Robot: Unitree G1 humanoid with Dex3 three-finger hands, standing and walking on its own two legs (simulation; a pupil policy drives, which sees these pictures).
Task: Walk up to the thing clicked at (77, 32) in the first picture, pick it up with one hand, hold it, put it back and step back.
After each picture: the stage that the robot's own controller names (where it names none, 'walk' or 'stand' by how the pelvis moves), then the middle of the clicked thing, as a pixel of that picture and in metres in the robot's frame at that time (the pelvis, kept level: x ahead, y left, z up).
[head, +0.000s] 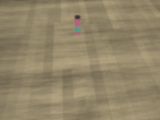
stand; (77, 25) +1.66 +0.00 -0.65
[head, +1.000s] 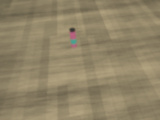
walk; (73, 38) +1.53 +0.17 -0.64
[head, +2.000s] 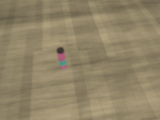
walk; (61, 58) +1.03 +0.22 -0.65
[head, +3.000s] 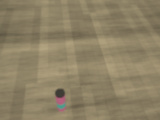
walk; (60, 100) +0.61 +0.15 -0.63
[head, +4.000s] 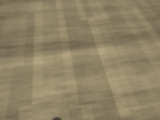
stand; out of the picture +0.39 +0.16 -0.63
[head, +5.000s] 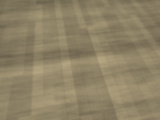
stand; out of the picture +0.34 +0.16 -0.66
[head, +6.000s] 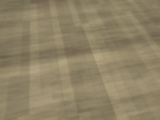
stand; out of the picture +0.35 +0.18 -0.66
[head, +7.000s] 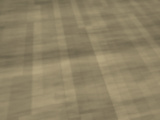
stand; out of the picture +0.36 +0.17 -0.66
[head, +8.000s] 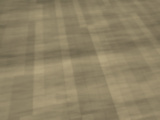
stand; out of the picture +0.34 +0.16 -0.66
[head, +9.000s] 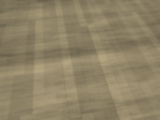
go down; out of the picture +0.34 +0.16 -0.66
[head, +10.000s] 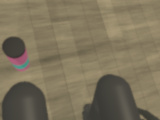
go down; (18, 56) +0.44 +0.20 -0.25
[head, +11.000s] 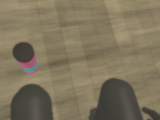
approach; (27, 60) +0.43 +0.19 -0.26
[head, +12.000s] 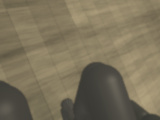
close in; out of the picture +0.42 +0.25 -0.16
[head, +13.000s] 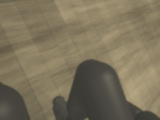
close; out of the picture +0.42 +0.25 -0.16
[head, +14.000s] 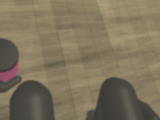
lift; (4, 68) +0.35 +0.24 -0.04
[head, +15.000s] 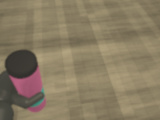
hold; (30, 86) +0.31 +0.16 +0.08
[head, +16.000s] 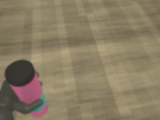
hold; (31, 93) +0.31 +0.17 +0.04
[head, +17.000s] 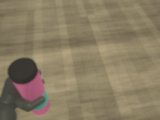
hold; (33, 91) +0.31 +0.16 +0.04
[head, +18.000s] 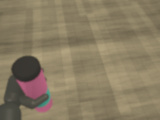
crouch; (36, 88) +0.32 +0.15 +0.04
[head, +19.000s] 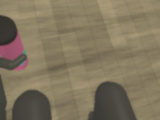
crouch; (11, 49) +0.44 +0.19 -0.05
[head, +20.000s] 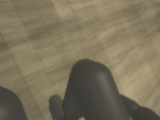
lower; out of the picture +0.43 +0.28 -0.17
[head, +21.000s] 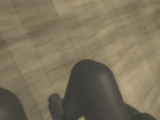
lower; out of the picture +0.44 +0.28 -0.17
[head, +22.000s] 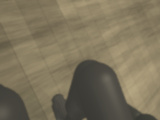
lower; out of the picture +0.43 +0.28 -0.16
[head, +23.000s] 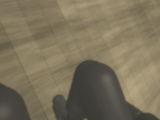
lower; out of the picture +0.42 +0.27 -0.16
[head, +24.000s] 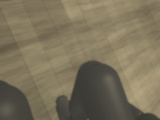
open; out of the picture +0.41 +0.25 -0.16
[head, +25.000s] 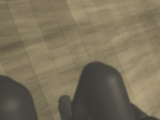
stand; out of the picture +0.41 +0.25 -0.17
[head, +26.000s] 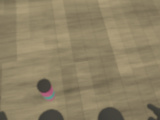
walk; (47, 91) +0.41 +0.18 -0.45
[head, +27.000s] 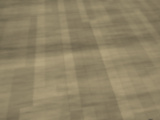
stand; out of the picture +0.38 +0.15 -0.60
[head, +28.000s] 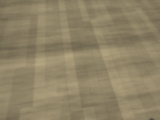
stand; out of the picture +0.37 +0.16 -0.60
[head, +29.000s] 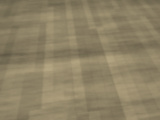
stand; out of the picture +0.40 +0.14 -0.65
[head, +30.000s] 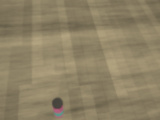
walk; (58, 108) +0.44 +0.11 -0.63
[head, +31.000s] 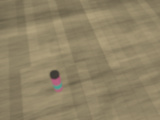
walk; (56, 81) +0.64 +0.20 -0.62
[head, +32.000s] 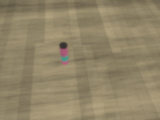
stand; (64, 54) +0.98 +0.15 -0.63
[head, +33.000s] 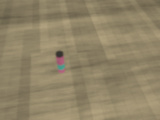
stand; (60, 62) +0.98 +0.18 -0.64
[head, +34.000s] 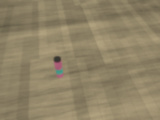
stand; (58, 67) +1.00 +0.21 -0.66
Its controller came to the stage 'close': yes
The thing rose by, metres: 0.69
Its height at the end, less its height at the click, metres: +0.00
